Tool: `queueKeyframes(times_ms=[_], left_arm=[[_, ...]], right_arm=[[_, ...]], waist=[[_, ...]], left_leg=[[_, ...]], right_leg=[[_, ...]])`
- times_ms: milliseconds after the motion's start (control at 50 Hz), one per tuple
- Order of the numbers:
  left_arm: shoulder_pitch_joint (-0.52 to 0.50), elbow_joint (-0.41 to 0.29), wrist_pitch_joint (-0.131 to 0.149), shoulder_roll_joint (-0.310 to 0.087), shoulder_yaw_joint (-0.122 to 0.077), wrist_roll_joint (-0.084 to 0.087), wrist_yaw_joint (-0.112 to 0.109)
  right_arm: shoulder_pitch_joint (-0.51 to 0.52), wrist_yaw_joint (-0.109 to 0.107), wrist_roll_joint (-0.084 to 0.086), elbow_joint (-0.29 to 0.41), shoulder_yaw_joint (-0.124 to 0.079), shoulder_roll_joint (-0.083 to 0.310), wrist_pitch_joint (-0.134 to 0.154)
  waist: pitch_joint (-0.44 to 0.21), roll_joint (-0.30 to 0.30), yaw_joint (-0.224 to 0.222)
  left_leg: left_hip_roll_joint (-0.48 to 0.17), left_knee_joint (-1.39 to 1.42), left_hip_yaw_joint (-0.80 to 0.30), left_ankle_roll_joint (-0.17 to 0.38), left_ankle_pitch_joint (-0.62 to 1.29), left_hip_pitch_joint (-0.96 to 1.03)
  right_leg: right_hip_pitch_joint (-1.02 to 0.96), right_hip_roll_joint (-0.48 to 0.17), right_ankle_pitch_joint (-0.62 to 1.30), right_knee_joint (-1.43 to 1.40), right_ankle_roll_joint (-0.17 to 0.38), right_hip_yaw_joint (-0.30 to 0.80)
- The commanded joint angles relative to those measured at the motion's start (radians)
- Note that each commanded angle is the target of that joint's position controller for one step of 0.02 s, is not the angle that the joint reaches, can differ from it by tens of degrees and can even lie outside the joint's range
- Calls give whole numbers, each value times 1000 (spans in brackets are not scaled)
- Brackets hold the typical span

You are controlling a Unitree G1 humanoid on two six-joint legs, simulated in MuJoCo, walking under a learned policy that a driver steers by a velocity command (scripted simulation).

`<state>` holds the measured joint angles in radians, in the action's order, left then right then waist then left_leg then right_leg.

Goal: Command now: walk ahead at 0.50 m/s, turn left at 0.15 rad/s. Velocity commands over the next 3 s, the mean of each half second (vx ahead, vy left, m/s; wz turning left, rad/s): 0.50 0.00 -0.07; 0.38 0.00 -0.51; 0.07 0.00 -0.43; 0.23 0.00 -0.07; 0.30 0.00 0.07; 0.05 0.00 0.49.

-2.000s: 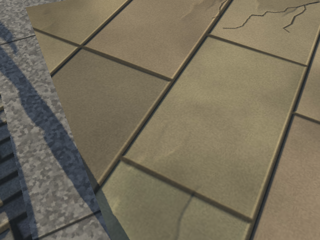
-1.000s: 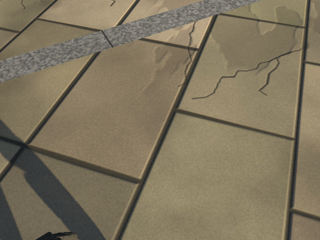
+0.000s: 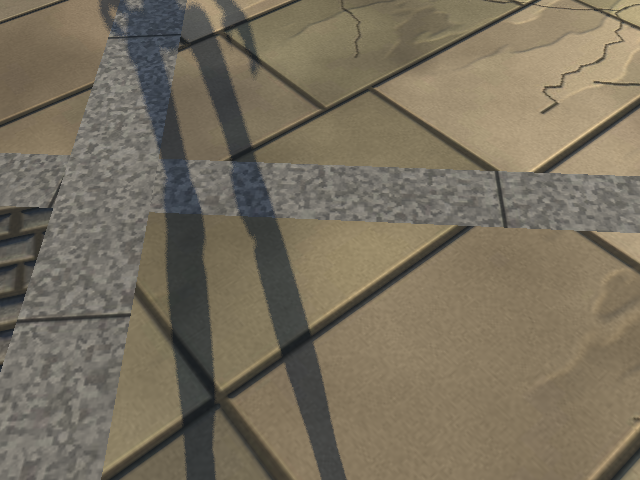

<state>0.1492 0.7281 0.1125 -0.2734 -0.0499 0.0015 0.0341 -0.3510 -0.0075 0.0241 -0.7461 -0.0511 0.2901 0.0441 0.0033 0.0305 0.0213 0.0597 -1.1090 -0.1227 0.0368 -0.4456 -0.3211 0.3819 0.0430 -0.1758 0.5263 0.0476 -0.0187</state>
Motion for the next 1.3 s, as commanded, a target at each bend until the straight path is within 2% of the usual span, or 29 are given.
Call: queueKeyframes(times_ms=[20,100,200,300,360,400,420,440,460,480,520,540,580,620,760,840,880,900,920,940,960,980,1000,1040,1080,1120,1180,1240,1300], left_arm=[[105,-16,-7,-100,-23,-8,-6],[114,6,2,-120,-25,0,-11],[173,46,-12,-156,-31,12,-23],[274,96,-38,-166,-30,24,-29],[271,103,-55,-192,-40,26,-40],[243,96,-59,-186,-37,22,-43],[219,64,-54,-132,-16,3,-42],[355,43,-36,-14,19,6,-40],[342,59,-25,-95,2,33,-38],[249,37,-26,-159,-20,49,-37],[161,17,-37,-143,-25,29,-40],[170,19,-50,-126,-29,27,-39],[187,15,-76,-78,-23,30,-36],[157,-6,-90,-67,-23,23,-37],[-49,-81,-78,-46,-10,11,6],[-55,-126,-86,-93,-34,3,26],[117,-90,-90,-154,-71,0,22],[224,-65,-95,-219,-99,-2,2],[213,-77,-105,-331,-113,0,-23],[184,-142,-91,-330,-99,-16,-12],[162,-157,-86,-260,-86,-9,-1],[111,-151,-81,-222,-76,6,-2],[67,-151,-83,-191,-67,14,-8],[12,-169,-93,-172,-59,-5,-22],[-1,-175,-95,-182,-64,-14,-30],[13,-171,-101,-199,-71,-7,-43],[5,-179,-122,-202,-73,4,-61],[-3,-183,-136,-185,-67,-2,-67],[18,-173,-142,-167,-58,-8,-59]], right_arm=[[100,3,-18,115,-31,119,29],[89,6,-19,110,-19,61,21],[246,14,-20,143,-2,23,33],[396,40,-8,188,-1,26,52],[374,49,-8,189,-15,62,67],[182,36,-16,135,-48,125,72],[4,23,-36,110,-68,189,70],[-73,20,-45,89,-85,269,57],[-91,20,-34,82,-67,183,49],[-30,16,-26,81,-49,130,48],[87,19,-28,74,-30,72,50],[125,21,-35,69,-25,52,57],[162,22,-34,54,-32,56,69],[170,18,-36,35,-42,81,79],[132,-3,-27,-15,-60,148,57],[125,-16,4,-28,-76,196,24],[152,-21,23,-20,-78,199,9],[114,-19,8,-21,-66,167,11],[26,-10,-65,11,-29,42,17],[-37,2,-48,16,-17,76,29],[74,6,-12,22,-37,153,29],[141,-1,-4,48,-33,143,26],[157,-16,-21,37,-31,134,17],[146,-26,-31,39,-40,151,-8],[127,-30,-36,32,-34,123,-20],[146,-34,-40,35,-27,104,-25],[191,-32,-35,45,-24,98,-37],[220,-27,-28,52,-22,96,-38],[235,-18,-26,62,-21,97,-26]], waist=[[4,-94,-55],[-2,-123,-27],[18,-100,-76],[58,-95,-119],[45,-118,-76],[-74,-111,32],[-229,-50,114],[-386,218,69],[-407,218,94],[-235,145,95],[-79,71,41],[-41,84,7],[-7,82,-28],[20,51,-39],[74,4,20],[25,51,-4],[-68,39,-103],[-134,-40,-149],[-207,-334,-45],[-449,-296,-49],[-423,-123,-107],[-290,-92,-85],[-202,-36,-56],[-147,-82,-3],[-151,-94,13],[-164,-92,7],[-162,-114,-7],[-131,-151,-24],[-124,-178,-46]], left_leg=[[-136,-63,3,-4,114,-415],[-164,73,49,-32,195,-355],[-154,379,86,-50,445,-337],[-105,558,96,-46,497,-280],[-85,626,85,-20,410,-195],[-68,671,111,28,409,118],[-221,610,-26,91,439,421],[-480,652,-430,234,334,773],[-490,747,-579,257,158,742],[-451,775,-427,212,134,613],[-371,845,-222,172,239,359],[-342,887,-146,160,286,267],[-336,947,-55,166,358,171],[-342,979,20,174,426,148],[-305,953,258,124,602,203],[-330,782,296,76,891,315],[-289,519,325,31,1004,303],[-229,279,341,-28,820,180],[-95,-82,333,-99,-115,-163],[4,-331,96,-120,-315,-313],[-50,-340,15,-98,-211,-353],[-79,-269,34,-82,-113,-393],[-115,-198,34,-85,-50,-380],[-127,-105,26,-82,10,-261],[-106,-16,42,-93,30,-209],[-89,74,40,-111,62,-205],[-73,176,23,-125,143,-195],[-69,273,23,-124,177,-165],[-69,365,39,-111,142,-105]], right_leg=[[-328,-299,-117,-303,175,433],[-251,-254,121,-362,188,284],[-271,-218,248,-380,158,149],[-323,-245,241,-330,148,179],[-374,-278,291,-256,124,229],[-313,-213,468,-49,81,185],[-135,-154,301,220,42,148],[239,-10,-275,577,-26,61],[350,-36,-409,723,-32,154],[412,-81,-333,764,-32,147],[363,-144,-199,700,-39,117],[309,-168,-161,666,-41,124],[257,-182,-128,633,-51,116],[283,-188,-66,579,-63,122],[235,-152,224,196,-43,29],[155,-91,107,112,1,-31],[-64,-12,120,22,49,-73],[-273,-17,334,-35,87,-16],[-552,-269,844,54,204,327],[-695,-445,716,-46,402,725],[-642,-389,576,-105,357,632],[-522,-336,457,-124,304,523],[-394,-293,391,-144,261,462],[-196,-249,369,-188,235,406],[-127,-225,433,-192,233,366],[-115,-210,427,-185,229,357],[-96,-181,189,-194,198,382],[-74,-165,3,-201,174,403],[-96,-177,45,-162,173,432]])
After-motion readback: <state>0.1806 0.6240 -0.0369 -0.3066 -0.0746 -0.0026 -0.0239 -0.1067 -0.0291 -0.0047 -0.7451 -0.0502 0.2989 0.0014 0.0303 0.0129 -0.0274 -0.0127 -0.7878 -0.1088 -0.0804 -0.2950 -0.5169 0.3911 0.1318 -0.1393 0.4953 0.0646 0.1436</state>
